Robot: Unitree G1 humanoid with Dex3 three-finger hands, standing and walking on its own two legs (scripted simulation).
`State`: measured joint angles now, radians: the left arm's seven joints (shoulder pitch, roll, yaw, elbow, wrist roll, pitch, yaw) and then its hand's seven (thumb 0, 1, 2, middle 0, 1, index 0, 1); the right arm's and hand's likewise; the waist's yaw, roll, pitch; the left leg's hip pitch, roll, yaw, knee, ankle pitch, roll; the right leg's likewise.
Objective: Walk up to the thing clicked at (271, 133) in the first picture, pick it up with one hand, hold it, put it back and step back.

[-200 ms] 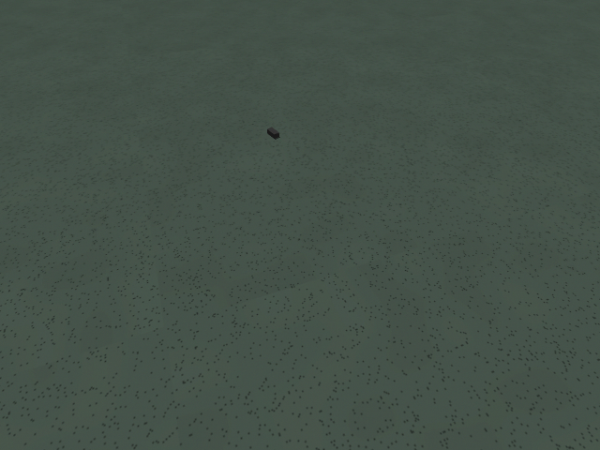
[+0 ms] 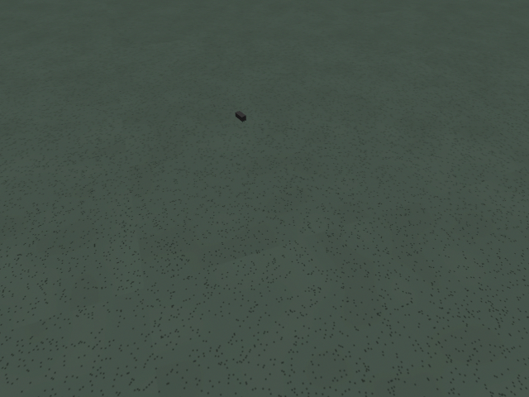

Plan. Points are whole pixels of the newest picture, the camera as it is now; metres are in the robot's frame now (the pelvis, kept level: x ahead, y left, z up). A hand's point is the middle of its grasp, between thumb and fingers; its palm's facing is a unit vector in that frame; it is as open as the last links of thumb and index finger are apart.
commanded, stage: stand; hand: left
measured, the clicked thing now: (240, 115) +1.95 +0.21 -0.77
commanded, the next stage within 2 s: walk up in 0.92 s
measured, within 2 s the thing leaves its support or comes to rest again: neither
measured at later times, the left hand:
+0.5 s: hand out of the picture +0.08 +0.25 -0.16, palm faces -0.03 -0.94 -0.33, open 7.4 cm
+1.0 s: hand out of the picture +0.08 +0.26 -0.15, palm faces -0.08 -0.94 -0.34, open 7.4 cm
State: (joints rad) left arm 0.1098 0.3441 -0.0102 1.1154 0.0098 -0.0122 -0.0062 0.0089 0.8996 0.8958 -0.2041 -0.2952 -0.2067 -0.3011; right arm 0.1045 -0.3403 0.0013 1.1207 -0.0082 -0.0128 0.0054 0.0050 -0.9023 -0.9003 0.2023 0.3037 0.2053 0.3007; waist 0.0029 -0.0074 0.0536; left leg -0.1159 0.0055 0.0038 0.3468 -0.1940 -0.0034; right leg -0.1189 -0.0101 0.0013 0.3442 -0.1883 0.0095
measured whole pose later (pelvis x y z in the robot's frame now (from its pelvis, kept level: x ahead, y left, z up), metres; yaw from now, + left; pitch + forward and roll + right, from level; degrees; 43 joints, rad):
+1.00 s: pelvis +0.01 +0.00 +0.00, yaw -4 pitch -1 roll +1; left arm 0.20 0.36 0.02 1.06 0.02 -0.01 -0.04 0.01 0.90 0.90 -0.21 -0.30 -0.21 -0.30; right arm 0.12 -0.37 -0.06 1.03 -0.04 -0.02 0.06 0.01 -0.90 -0.90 0.20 0.30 0.21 0.30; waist 0.01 -0.01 0.03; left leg -0.14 0.00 0.08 0.44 -0.38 0.04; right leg -0.20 -0.02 0.05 0.49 -0.31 0.00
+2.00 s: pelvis +0.48 +0.00 -0.02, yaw -30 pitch -1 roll +1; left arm 0.18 0.44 0.04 0.91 -0.02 -0.07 0.01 0.01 0.90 0.90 -0.20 -0.30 -0.21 -0.30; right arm 0.36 -0.42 -0.12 0.85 -0.06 -0.01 0.09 0.01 -0.90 -0.90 0.20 0.30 0.21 0.30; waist -0.13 0.03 0.07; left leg -0.11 -0.01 0.22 0.48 -0.36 0.06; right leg -0.55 -0.06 -0.09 0.75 -0.21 -0.03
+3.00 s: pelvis +0.92 +0.09 -0.04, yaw -43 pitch -2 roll -2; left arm 0.23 0.40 0.04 0.86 0.00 -0.08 0.09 0.01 0.90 0.89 -0.21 -0.30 -0.21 -0.30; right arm 0.30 -0.41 -0.11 0.76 -0.07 0.09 0.07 0.01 -0.90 -0.90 0.20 0.30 0.20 0.30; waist -0.06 0.13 0.11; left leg -0.38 -0.04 0.06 1.10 -0.53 -0.04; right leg -0.41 0.01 -0.13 0.71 -0.26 -0.08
